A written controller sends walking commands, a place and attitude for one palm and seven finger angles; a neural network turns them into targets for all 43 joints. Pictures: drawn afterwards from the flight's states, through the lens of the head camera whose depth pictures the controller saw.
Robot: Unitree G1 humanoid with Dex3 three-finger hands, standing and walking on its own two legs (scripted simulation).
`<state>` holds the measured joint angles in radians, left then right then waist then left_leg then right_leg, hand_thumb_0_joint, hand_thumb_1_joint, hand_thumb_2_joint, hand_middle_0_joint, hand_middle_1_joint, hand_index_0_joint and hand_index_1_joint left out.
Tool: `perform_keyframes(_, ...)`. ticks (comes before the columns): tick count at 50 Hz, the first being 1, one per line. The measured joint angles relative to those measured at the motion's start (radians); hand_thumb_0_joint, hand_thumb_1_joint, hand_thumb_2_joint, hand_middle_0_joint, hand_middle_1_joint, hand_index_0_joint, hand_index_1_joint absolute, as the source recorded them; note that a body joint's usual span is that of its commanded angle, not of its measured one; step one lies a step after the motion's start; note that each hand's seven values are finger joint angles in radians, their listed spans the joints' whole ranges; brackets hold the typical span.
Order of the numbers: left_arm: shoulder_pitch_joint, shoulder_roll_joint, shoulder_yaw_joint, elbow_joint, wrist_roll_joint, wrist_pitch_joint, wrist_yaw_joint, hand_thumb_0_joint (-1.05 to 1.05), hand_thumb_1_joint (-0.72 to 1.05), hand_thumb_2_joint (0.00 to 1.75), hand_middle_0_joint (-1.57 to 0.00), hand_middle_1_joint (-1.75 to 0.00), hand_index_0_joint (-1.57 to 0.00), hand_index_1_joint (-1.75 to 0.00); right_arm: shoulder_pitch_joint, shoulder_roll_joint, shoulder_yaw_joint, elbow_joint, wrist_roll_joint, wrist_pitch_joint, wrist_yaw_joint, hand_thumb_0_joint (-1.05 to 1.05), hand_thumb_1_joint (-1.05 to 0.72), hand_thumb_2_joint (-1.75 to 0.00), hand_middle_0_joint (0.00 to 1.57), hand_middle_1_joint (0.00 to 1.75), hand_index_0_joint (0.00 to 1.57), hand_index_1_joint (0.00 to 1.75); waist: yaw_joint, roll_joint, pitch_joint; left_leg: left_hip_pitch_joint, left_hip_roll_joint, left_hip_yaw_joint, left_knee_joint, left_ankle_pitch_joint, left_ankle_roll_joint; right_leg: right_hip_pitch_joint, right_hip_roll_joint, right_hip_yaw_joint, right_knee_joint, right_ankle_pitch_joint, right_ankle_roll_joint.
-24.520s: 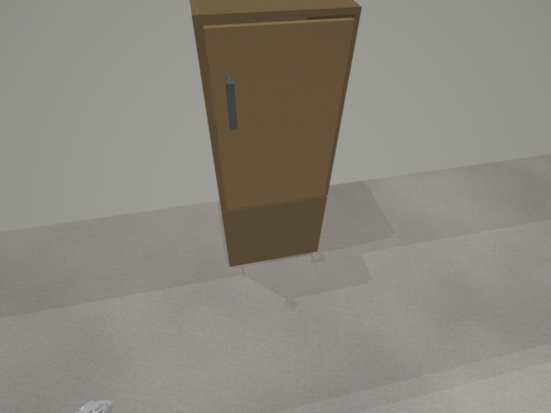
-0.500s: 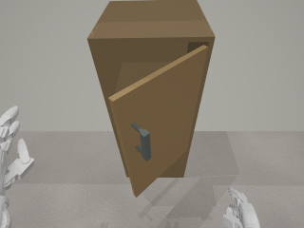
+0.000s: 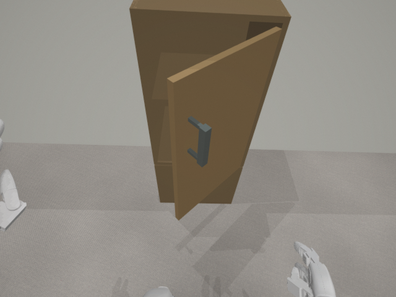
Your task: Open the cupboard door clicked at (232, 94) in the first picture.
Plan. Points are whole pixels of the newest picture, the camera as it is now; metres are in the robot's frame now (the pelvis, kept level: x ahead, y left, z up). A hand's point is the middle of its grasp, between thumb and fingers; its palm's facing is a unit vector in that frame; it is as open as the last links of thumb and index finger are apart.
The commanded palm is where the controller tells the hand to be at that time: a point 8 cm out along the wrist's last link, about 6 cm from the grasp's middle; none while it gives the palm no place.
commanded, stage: step back with the hand held close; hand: left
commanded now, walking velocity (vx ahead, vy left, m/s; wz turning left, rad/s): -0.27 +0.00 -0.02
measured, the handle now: (197, 142) +0.44 +0.03 +0.05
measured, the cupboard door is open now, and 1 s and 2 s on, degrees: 44 44 44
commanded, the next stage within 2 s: stop stepping back and stand still in 0.32 s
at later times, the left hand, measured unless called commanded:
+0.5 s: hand out of the picture +0.02 +0.28 +0.19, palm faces +0.52 -0.73 -0.45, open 7.4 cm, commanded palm -0.04 +0.31 +0.19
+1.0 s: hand out of the picture -0.05 +0.25 +0.20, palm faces +0.36 -0.77 -0.53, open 7.4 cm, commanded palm -0.11 +0.30 +0.19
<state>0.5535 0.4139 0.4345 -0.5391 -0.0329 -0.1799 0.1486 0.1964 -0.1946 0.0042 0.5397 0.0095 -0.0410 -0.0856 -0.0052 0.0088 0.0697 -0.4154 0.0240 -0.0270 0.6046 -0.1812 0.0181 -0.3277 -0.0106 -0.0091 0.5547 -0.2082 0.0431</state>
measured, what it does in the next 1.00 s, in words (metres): walks backwards: right foot, then left foot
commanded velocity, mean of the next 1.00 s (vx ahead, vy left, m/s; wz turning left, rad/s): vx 0.02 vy -0.01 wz -0.05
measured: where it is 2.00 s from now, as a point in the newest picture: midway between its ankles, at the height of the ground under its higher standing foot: outside the picture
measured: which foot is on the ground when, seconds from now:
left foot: down 0.00-0.46, up 0.48-0.64, down 0.66-1.00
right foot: down 0.00-0.20, up 0.22-0.46, down 0.48-0.68, up 0.70-1.00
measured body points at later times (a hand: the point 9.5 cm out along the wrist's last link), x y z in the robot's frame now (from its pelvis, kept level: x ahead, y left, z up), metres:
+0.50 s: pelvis -0.15 +0.00 -0.02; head -0.13 +0.03 +0.43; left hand -0.01 +0.31 +0.21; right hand +0.06 -0.20 -0.09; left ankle +0.07 +0.12 -0.71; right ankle -0.23 -0.11 -0.73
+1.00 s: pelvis -0.25 +0.00 +0.02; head -0.25 +0.02 +0.47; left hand -0.08 +0.29 +0.23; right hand -0.11 -0.23 -0.06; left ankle -0.15 +0.12 -0.72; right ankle -0.29 -0.06 -0.70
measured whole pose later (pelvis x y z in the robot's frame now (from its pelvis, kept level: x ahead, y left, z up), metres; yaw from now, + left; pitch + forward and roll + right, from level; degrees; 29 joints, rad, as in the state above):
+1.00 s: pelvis -0.25 +0.00 +0.02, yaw +0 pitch +0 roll -1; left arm 0.66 0.49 0.43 -0.58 -0.03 -0.19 0.17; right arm 0.29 -0.16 0.01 0.62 -0.02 -0.12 -0.08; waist -0.04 -0.01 -0.03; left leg -0.32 0.06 0.08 0.36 -0.19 0.02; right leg -0.23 0.04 -0.15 0.63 -0.48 -0.03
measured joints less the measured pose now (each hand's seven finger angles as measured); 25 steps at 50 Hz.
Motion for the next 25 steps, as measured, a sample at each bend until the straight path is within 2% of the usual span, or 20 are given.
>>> perform_keyframes(3,-0.012,-0.013,-0.008,-0.006,0.006,-0.012,0.002,0.02,0.89,0.9,-0.21,-0.3,-0.22,-0.3,0.019,-0.001,-0.001,0.017,-0.004,-0.015,0.002,0.01,-0.9,-0.9,0.2,0.3,0.2,0.3,-0.003,0.003,-0.003,-0.036,-0.001,-0.008,0.031,-0.06,-0.002,-0.013,0.007,-0.001,0.006,-0.001,-0.012)
perform_keyframes(7,0.013,-0.025,-0.009,-0.045,-0.001,-0.032,0.02,0.02,0.89,0.9,-0.21,-0.3,-0.22,-0.3,0.015,-0.016,-0.008,0.058,-0.011,-0.021,0.006,0.01,-0.9,-0.9,0.2,0.3,0.2,0.3,0.017,-0.004,-0.005,-0.071,-0.013,0.0,0.103,-0.162,-0.02,-0.041,-0.001,0.011,0.018,0.055,-0.004)
perform_keyframes(9,0.005,-0.026,-0.015,-0.047,-0.003,-0.033,0.026,0.02,0.89,0.9,-0.21,-0.3,-0.22,-0.3,0.01,-0.024,-0.014,0.076,-0.012,-0.016,0.002,0.01,-0.9,-0.9,0.2,0.3,0.2,0.3,0.022,-0.005,-0.005,-0.074,-0.017,0.006,0.102,-0.137,-0.015,-0.052,-0.006,0.015,0.036,0.039,0.002)
perform_keyframes(11,-0.024,-0.024,-0.015,-0.034,-0.006,-0.032,0.029,0.02,0.89,0.9,-0.21,-0.3,-0.22,-0.3,0.005,-0.029,-0.016,0.08,-0.012,-0.018,-0.01,0.01,-0.9,-0.9,0.2,0.3,0.2,0.3,0.024,0.004,0.001,-0.077,-0.008,0.012,0.081,-0.067,0.0,-0.077,0.003,0.018,0.084,-0.074,0.001)
perform_keyframes(13,-0.073,-0.011,-0.005,-0.008,0.0,-0.023,0.029,0.02,0.89,0.9,-0.21,-0.3,-0.22,-0.3,0.002,-0.017,-0.024,0.075,-0.017,-0.038,-0.015,0.01,-0.9,-0.9,0.2,0.3,0.2,0.3,0.007,0.029,0.011,-0.087,0.014,0.001,0.043,0.028,0.032,-0.13,0.053,0.034,0.305,-0.186,-0.001)
perform_keyframes(15,-0.125,0.019,0.009,0.007,0.001,-0.019,0.026,0.02,0.89,0.9,-0.21,-0.3,-0.22,-0.3,0.003,0.01,-0.031,0.081,-0.019,-0.06,-0.006,0.01,-0.9,-0.9,0.2,0.3,0.2,0.3,-0.013,0.037,0.016,-0.094,0.036,-0.004,-0.011,0.109,0.036,-0.147,0.096,0.033,0.52,-0.238,-0.006)
perform_keyframes(17,-0.143,0.045,0.024,-0.004,-0.005,-0.024,0.028,0.02,0.89,0.9,-0.21,-0.3,-0.22,-0.3,0.005,0.034,-0.028,0.09,-0.017,-0.073,0.015,0.01,-0.9,-0.9,0.2,0.3,0.2,0.3,-0.024,0.025,0.003,-0.109,0.055,0.014,-0.063,0.141,0.032,-0.119,0.114,0.017,0.612,-0.268,-0.014)
perform_keyframes(19,-0.121,0.054,0.034,-0.036,-0.02,-0.027,0.032,0.02,0.89,0.9,-0.21,-0.3,-0.22,-0.3,0.003,0.047,-0.025,0.092,-0.013,-0.08,0.035,0.01,-0.9,-0.9,0.2,0.3,0.2,0.3,-0.028,0.013,-0.021,-0.13,0.067,0.045,-0.114,0.166,0.027,-0.054,0.112,-0.015,0.581,-0.307,-0.028)
perform_keyframes(22,-0.055,0.058,0.045,-0.081,-0.046,-0.031,0.028,0.02,0.89,0.9,-0.21,-0.3,-0.21,-0.3,-0.013,0.052,-0.021,0.085,-0.011,-0.089,0.05,0.01,-0.9,-0.9,0.2,0.3,0.2,0.3,-0.01,0.0,-0.055,-0.17,0.07,0.1,-0.181,0.204,0.011,0.089,0.101,-0.058,0.332,-0.375,-0.057)
perform_keyframes(23,-0.035,0.065,0.055,-0.095,-0.053,-0.035,0.025,0.02,0.89,0.9,-0.21,-0.3,-0.21,-0.3,-0.023,0.052,-0.019,0.078,-0.012,-0.093,0.052,0.01,-0.9,-0.9,0.2,0.3,0.2,0.3,0.003,-0.015,-0.061,-0.198,0.063,0.124,-0.174,0.185,-0.007,0.141,0.088,-0.059,0.193,-0.39,-0.077)
perform_keyframes(24,-0.017,0.071,0.068,-0.108,-0.052,-0.045,0.022,0.02,0.89,0.9,-0.21,-0.3,-0.21,-0.3,-0.041,0.049,-0.015,0.072,-0.011,-0.097,0.054,0.01,-0.9,-0.9,0.2,0.3,0.2,0.3,0.026,-0.037,-0.061,-0.241,0.053,0.145,-0.121,0.103,-0.037,0.159,0.068,-0.031,0.085,-0.364,-0.103)
perform_keyframes(25,-0.011,0.052,0.054,-0.109,-0.045,-0.055,0.016,0.02,0.89,0.9,-0.21,-0.3,-0.21,-0.3,-0.06,0.034,-0.016,0.086,-0.013,-0.096,0.055,0.01,-0.9,-0.9,0.2,0.3,0.2,0.3,0.044,-0.019,-0.044,-0.272,0.048,0.11,0.002,0.004,-0.056,0.14,0.073,-0.024,0.1,-0.324,-0.105)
